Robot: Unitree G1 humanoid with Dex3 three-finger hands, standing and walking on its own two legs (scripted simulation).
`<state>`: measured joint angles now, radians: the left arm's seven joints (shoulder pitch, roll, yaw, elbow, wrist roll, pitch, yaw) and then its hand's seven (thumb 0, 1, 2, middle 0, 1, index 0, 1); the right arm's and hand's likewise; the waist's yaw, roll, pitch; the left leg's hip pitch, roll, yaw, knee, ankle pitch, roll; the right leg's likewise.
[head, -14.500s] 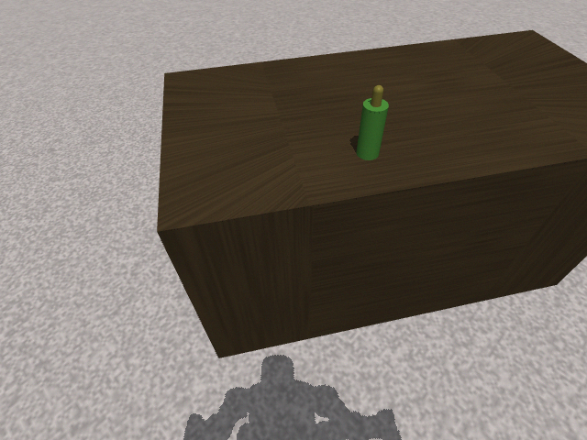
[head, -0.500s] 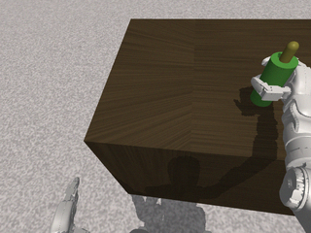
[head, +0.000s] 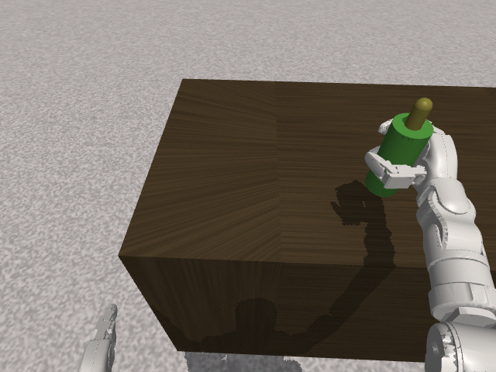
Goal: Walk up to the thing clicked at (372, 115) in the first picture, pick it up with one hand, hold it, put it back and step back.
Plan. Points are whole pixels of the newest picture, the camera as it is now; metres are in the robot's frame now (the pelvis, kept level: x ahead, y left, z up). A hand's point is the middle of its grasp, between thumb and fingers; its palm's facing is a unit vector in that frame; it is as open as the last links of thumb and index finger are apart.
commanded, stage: lift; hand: right
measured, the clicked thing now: (400, 148) +0.42 -0.19 +0.17
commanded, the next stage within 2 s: hold in 0.78 s
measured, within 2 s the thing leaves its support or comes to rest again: neither
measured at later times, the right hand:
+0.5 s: hand (414, 168) +0.35 -0.18 +0.20, palm faces +0.13 +0.99 +0.00, open 7.8 cm
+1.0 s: hand (426, 166) +0.32 -0.18 +0.22, palm faces +0.13 +0.99 -0.01, open 7.8 cm
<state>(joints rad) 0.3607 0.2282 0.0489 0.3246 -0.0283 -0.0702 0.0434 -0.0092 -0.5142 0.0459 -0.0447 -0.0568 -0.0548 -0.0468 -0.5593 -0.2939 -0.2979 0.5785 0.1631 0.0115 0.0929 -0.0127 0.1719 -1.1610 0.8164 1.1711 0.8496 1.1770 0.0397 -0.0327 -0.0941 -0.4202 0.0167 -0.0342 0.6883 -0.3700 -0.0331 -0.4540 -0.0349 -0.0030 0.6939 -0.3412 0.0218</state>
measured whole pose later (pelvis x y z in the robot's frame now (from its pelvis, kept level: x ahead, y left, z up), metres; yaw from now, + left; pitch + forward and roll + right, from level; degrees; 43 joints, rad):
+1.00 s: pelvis -0.02 +0.00 +0.01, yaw -1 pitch -2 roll +0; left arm 0.27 0.22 0.07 0.55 -0.03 -0.16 0.05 -0.01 -0.53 0.05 -0.05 -0.05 -0.05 -0.05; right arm -0.35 -0.25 -0.27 0.01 0.21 0.43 0.05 -0.01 0.17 -1.17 0.81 1.18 0.85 1.18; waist 0.01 -0.06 -0.05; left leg -0.23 0.03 -0.01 0.56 -0.29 -0.03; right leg -0.26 -0.03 0.02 0.55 -0.25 0.03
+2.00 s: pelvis -0.02 +0.01 +0.01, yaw -2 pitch -2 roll +0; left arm 0.25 0.24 0.09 0.59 -0.03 -0.20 0.05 -0.01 -0.53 0.05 -0.05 -0.06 -0.06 -0.05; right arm -0.33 -0.27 -0.30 -0.12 0.23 0.58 0.07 -0.01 0.17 -1.17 0.81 1.18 0.85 1.18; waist 0.00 -0.07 -0.05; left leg -0.20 0.03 0.00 0.54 -0.30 -0.02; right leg -0.24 -0.03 0.02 0.54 -0.25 0.03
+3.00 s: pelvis -0.02 +0.01 +0.02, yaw -2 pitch -3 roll +0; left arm 0.24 0.24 0.09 0.63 -0.03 -0.21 0.05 -0.01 -0.53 0.05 -0.05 -0.06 -0.06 -0.05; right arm -0.35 -0.26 -0.28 -0.11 0.22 0.58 0.06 -0.01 0.18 -1.17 0.82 1.17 0.85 1.18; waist 0.00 -0.07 -0.05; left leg -0.19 0.02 0.00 0.54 -0.29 -0.02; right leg -0.24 -0.03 0.03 0.53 -0.24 0.03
